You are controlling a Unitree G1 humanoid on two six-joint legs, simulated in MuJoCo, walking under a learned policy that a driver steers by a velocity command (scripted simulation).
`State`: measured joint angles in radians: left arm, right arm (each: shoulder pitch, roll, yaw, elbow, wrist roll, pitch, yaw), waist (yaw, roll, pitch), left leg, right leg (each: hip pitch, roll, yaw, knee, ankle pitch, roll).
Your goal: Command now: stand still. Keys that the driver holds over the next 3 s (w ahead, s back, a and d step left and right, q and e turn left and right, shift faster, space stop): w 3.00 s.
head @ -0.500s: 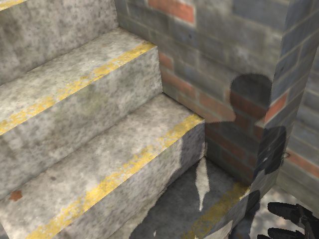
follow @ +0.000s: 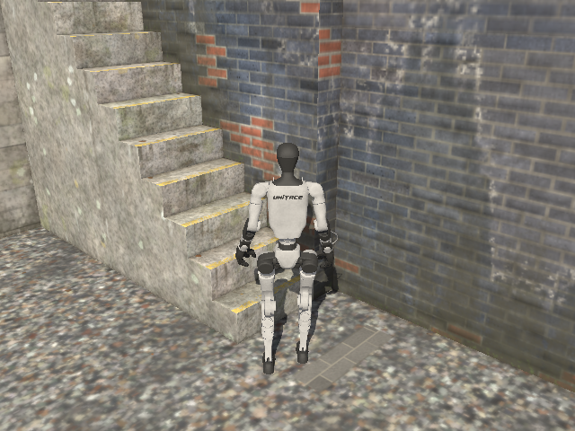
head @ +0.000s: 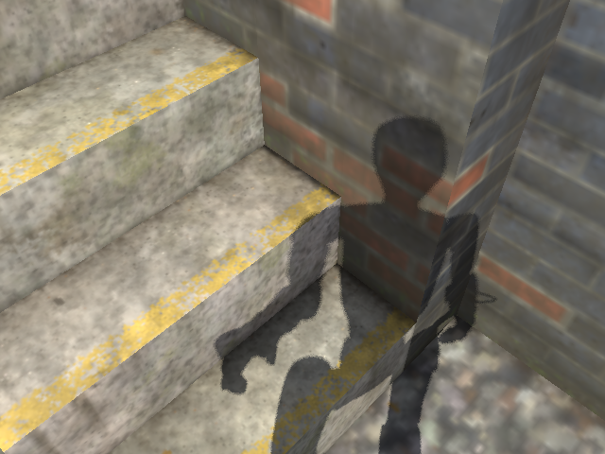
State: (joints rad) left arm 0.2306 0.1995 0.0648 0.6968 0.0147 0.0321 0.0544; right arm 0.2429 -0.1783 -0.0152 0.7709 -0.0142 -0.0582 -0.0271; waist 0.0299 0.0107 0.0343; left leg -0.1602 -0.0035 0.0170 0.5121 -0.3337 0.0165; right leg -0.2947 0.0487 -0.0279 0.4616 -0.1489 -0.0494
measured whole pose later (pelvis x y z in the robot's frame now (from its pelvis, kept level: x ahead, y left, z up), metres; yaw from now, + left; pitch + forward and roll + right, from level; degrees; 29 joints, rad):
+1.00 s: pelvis +0.01 +0.03 +0.00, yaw +0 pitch -1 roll +0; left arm 0.15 0.19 0.07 0.84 0.01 0.01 0.05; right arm 0.20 -0.20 -0.01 0.93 -0.01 -0.05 -0.01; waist 0.01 -0.01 0.04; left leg -0.11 -0.05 0.03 0.43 -0.30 0.06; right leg -0.27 0.01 0.01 0.43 -0.14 0.00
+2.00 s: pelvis +0.01 +0.05 +0.01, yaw +1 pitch +0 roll +0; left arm 0.13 0.23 0.04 1.07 0.00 0.00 0.06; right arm 0.29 -0.22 0.01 1.01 -0.02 -0.03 -0.02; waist 0.00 -0.01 0.02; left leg -0.10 -0.09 0.02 0.35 -0.26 0.09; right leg -0.26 -0.03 0.03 0.39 -0.13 0.03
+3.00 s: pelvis +0.02 +0.04 +0.01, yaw +1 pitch +0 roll +0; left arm 0.17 0.23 0.05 1.08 0.00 0.01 0.06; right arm 0.34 -0.20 0.00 1.01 -0.01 -0.04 -0.02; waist 0.01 -0.01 0.02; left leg -0.09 -0.08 0.02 0.37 -0.28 0.08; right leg -0.26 -0.02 0.03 0.41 -0.15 0.03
